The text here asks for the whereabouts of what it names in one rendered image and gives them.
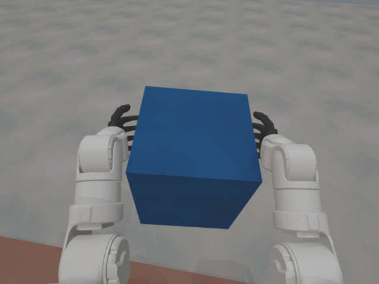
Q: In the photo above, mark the robot left forearm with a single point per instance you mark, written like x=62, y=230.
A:
x=99, y=169

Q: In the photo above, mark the carton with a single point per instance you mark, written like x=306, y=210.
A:
x=193, y=161

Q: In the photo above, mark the left robot upper arm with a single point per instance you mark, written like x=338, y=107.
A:
x=96, y=259

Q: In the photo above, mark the robot right forearm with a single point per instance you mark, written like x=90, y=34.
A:
x=298, y=209

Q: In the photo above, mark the right robot upper arm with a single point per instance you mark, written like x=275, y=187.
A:
x=303, y=263

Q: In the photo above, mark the robot left hand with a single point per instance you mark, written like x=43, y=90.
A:
x=118, y=121

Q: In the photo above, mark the robot right hand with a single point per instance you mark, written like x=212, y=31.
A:
x=266, y=129

